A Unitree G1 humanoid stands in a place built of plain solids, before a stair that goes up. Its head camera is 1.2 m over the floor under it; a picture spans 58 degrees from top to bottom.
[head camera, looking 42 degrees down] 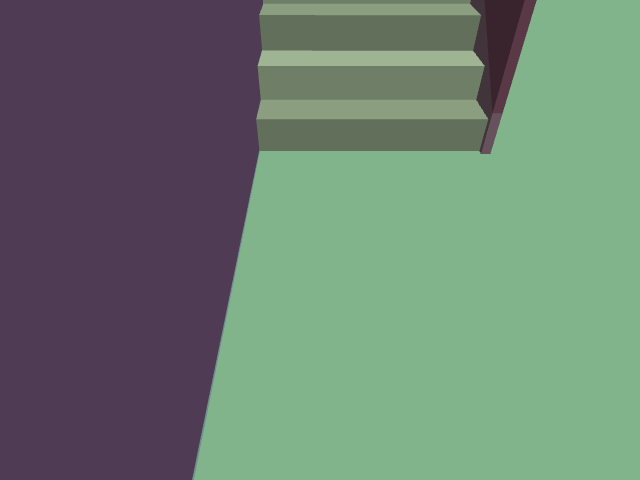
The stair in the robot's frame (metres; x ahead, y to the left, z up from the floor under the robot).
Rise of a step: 0.18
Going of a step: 0.23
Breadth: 1.18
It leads straight ahead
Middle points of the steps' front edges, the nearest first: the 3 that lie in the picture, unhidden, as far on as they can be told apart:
2.05 -0.27 0.18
2.28 -0.27 0.37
2.51 -0.27 0.55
